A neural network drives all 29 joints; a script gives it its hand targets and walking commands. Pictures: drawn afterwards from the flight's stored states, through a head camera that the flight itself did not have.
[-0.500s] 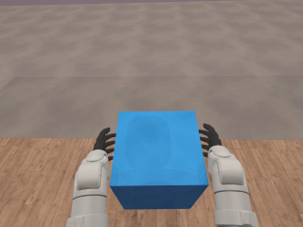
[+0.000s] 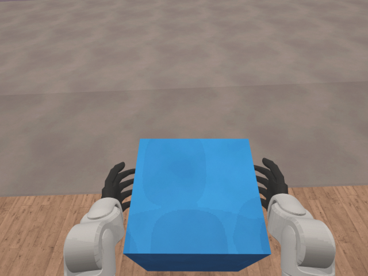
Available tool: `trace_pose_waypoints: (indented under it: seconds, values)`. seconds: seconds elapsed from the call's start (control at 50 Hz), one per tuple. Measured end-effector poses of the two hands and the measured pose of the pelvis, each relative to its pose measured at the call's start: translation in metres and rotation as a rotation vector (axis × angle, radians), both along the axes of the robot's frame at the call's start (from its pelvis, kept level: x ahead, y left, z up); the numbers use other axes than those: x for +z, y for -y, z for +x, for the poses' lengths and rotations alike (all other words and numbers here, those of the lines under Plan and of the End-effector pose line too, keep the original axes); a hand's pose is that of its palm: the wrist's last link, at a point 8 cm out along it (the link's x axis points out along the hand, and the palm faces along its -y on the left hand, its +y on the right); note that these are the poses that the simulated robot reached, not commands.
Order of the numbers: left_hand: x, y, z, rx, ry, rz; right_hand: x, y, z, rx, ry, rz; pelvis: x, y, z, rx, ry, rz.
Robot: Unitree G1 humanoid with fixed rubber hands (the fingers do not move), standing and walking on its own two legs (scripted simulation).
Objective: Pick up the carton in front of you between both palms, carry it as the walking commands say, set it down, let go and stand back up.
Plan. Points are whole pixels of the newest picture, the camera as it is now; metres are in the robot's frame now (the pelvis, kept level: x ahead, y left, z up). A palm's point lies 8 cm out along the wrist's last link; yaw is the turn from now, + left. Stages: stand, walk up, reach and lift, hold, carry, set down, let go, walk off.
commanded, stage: carry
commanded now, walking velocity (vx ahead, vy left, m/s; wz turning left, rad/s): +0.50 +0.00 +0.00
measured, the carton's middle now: (193, 211) +0.25 -0.01 +0.03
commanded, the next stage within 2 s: none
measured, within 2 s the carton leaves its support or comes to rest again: neither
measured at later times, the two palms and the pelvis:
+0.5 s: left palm (126, 103) +0.59 +0.17 +0.08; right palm (224, 95) +0.59 -0.13 +0.09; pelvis +0.32 +0.02 -0.02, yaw -1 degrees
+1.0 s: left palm (136, 44) +0.97 +0.17 +0.10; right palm (207, 40) +0.99 -0.13 +0.10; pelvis +0.64 +0.01 -0.01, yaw +0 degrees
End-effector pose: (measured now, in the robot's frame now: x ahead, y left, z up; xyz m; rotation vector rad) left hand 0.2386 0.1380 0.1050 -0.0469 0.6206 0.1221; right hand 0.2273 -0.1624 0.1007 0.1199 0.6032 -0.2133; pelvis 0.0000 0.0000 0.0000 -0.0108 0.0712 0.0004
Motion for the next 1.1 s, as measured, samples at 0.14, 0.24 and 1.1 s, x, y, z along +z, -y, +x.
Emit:
trace_pose_waypoints:
  seconds: [0.14,0.24,1.1]
  values:
    - [-0.007,-0.002,0.056,0.11,-0.075,-0.011,0.0,-0.003,0.091,0.108,-0.073,0.005,0.011,0.021,0.074,0.042,-0.011,0.009]
    - [0.012,-0.008,0.109,0.151,-0.044,-0.002,0.014,-0.01,0.154,0.156,-0.041,-0.001,0.023,0.022,0.133,0.037,-0.02,0.034]
    - [-0.015,-0.037,0.778,0.156,-0.031,-0.046,-0.014,-0.037,0.815,0.094,-0.037,0.034,0.003,-0.002,0.699,0.006,-0.02,0.01]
